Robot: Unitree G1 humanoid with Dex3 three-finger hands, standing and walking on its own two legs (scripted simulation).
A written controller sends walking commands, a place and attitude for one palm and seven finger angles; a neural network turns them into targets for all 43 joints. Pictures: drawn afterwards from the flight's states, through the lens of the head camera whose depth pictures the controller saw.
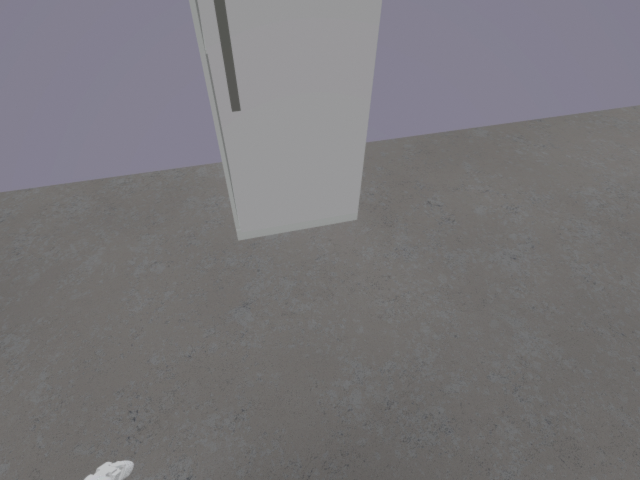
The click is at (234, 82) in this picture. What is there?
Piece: fridge door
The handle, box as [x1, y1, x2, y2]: [214, 0, 240, 111]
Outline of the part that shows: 214,0 232,111 240,110 224,0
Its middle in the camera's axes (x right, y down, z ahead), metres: -0.26 -0.55 +1.03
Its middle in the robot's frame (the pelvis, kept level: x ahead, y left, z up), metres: +1.14 +0.31 +0.11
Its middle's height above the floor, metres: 0.87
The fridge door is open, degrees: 0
